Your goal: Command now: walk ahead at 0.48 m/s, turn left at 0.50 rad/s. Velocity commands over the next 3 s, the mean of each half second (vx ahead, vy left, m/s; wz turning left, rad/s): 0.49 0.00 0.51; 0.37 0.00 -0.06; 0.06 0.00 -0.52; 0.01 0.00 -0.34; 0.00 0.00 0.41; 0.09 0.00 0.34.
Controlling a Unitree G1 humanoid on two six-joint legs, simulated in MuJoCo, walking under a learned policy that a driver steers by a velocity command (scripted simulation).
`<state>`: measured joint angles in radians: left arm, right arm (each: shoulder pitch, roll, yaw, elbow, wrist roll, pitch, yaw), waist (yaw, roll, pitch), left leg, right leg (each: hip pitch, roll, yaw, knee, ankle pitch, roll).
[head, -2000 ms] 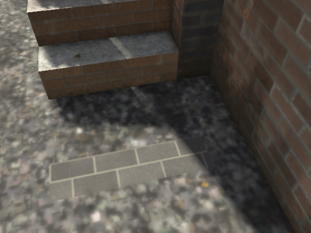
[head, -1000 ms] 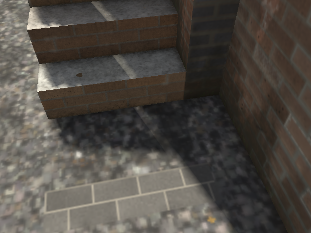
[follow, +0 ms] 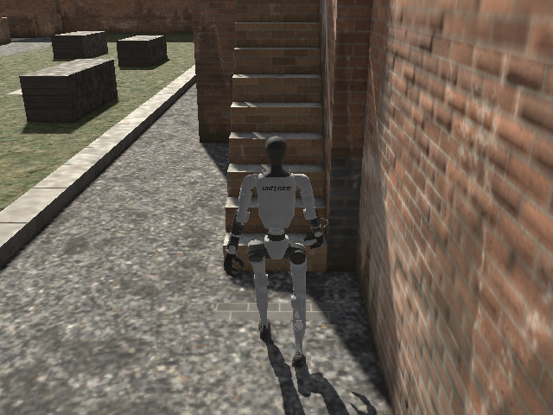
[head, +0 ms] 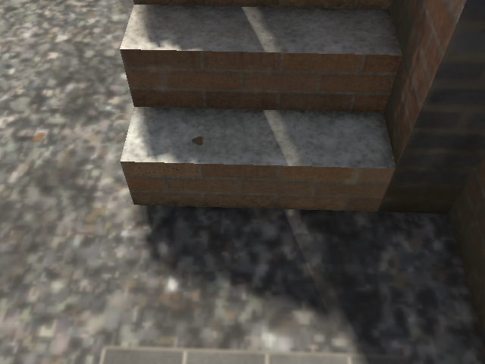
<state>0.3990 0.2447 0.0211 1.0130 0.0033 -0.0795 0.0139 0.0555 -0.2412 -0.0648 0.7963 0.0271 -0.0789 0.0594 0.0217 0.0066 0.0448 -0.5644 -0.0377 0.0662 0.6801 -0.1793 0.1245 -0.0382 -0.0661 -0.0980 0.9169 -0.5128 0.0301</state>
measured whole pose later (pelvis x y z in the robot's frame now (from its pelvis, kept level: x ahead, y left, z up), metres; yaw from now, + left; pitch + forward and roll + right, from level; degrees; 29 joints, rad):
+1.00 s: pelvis +0.52 +0.09 +0.02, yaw +10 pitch +2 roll -1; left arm 0.33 0.29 0.03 0.91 -0.02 -0.06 0.03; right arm -0.01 -0.25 -0.03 0.68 -0.03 -0.06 -0.01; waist 0.09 0.00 0.04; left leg -0.44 -0.01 0.00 0.48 -0.08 0.03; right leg -0.32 0.02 0.08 0.98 -0.58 0.04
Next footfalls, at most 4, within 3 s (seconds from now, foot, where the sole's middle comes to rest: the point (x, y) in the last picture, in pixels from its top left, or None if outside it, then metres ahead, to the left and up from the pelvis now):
0.46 right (289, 351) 0.48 -0.08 -0.74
0.92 left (183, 286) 0.65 0.21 -0.74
1.38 right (273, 318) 0.56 -0.04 -0.74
1.86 left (189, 307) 0.59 0.19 -0.74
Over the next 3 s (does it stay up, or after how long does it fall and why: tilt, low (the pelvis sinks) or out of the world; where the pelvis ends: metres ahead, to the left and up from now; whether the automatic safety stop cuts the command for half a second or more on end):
stays up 0.53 0.16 0.03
